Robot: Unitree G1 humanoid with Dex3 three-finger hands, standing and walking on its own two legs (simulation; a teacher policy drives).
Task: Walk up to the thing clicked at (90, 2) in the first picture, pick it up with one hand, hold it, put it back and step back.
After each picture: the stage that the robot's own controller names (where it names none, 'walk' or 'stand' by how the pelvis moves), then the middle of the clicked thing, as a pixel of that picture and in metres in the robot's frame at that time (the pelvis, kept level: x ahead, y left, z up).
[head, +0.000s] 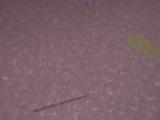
stand; (90, 1) +2.38 -0.17 -0.72
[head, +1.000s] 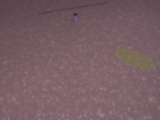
walk; (75, 17) +2.23 +0.16 -0.70
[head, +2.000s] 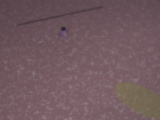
walk; (64, 32) +1.54 +0.31 -0.72
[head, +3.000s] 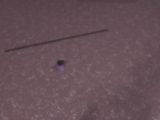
walk; (60, 65) +1.00 +0.25 -0.72
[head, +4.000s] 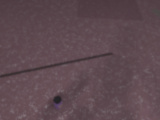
walk; (57, 102) +0.61 +0.21 -0.71
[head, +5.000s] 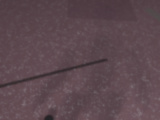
stand; out of the picture +0.42 +0.21 -0.70
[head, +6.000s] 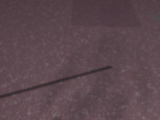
stand; out of the picture +0.39 +0.20 -0.72
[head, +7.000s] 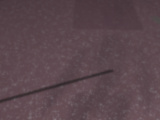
stand; out of the picture +0.36 +0.21 -0.73
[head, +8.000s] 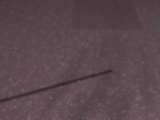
stand; out of the picture +0.36 +0.22 -0.73
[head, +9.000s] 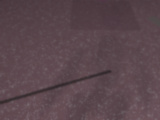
stand; out of the picture +0.35 +0.22 -0.73
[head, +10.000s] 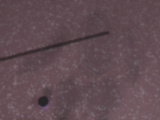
go down; (44, 103) +0.39 +0.21 -0.59
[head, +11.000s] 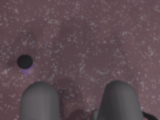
go down; (26, 65) +0.44 +0.24 -0.31
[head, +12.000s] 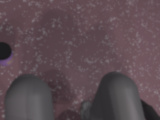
close in; (3, 54) +0.43 +0.26 -0.26
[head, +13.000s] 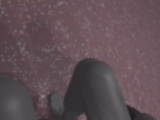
close; out of the picture +0.42 +0.29 -0.22
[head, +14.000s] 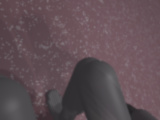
close; out of the picture +0.41 +0.30 -0.22
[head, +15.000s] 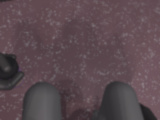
lift; (10, 73) +0.34 +0.25 -0.08
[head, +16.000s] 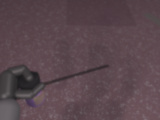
hold; (32, 89) +0.33 +0.17 +0.03
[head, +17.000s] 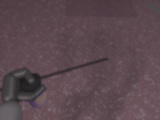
hold; (34, 91) +0.33 +0.17 -0.01
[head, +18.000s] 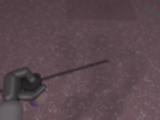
hold; (34, 90) +0.33 +0.17 -0.01
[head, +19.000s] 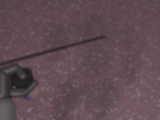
crouch; (26, 85) +0.35 +0.19 -0.07
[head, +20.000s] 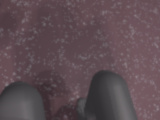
lower; out of the picture +0.47 +0.28 -0.13
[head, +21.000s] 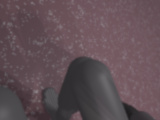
lower; out of the picture +0.42 +0.30 -0.23
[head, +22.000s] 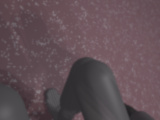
lower; out of the picture +0.43 +0.31 -0.23
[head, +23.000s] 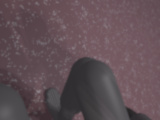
lower; out of the picture +0.43 +0.31 -0.23
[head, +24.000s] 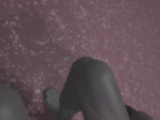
lower; out of the picture +0.43 +0.31 -0.23
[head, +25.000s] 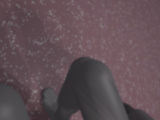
open; out of the picture +0.43 +0.30 -0.23
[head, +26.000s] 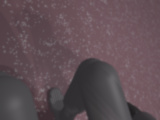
stand; out of the picture +0.42 +0.29 -0.23
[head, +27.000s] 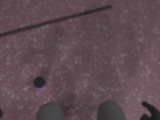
walk; (40, 84) +0.43 +0.22 -0.50
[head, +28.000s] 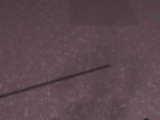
stand; out of the picture +0.39 +0.20 -0.67
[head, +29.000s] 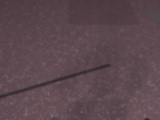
stand; out of the picture +0.39 +0.21 -0.67
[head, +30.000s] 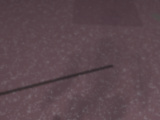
stand; out of the picture +0.39 +0.20 -0.70
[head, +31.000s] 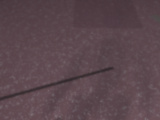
stand; out of the picture +0.39 +0.21 -0.72
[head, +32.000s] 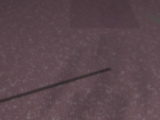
stand; out of the picture +0.36 +0.22 -0.73
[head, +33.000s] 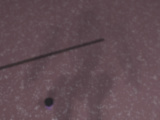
walk; (49, 103) +0.43 +0.17 -0.71
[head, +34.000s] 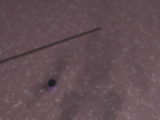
walk; (52, 85) +0.62 +0.24 -0.69
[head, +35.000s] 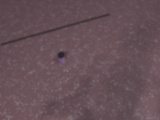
walk; (61, 58) +0.92 +0.24 -0.70
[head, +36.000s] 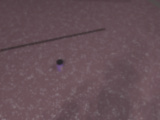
stand; (60, 65) +0.99 +0.20 -0.71
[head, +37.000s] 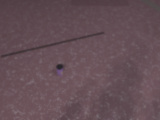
stand; (60, 69) +0.99 +0.21 -0.73
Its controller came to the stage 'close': yes
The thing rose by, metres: 0.70
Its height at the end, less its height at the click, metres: +0.00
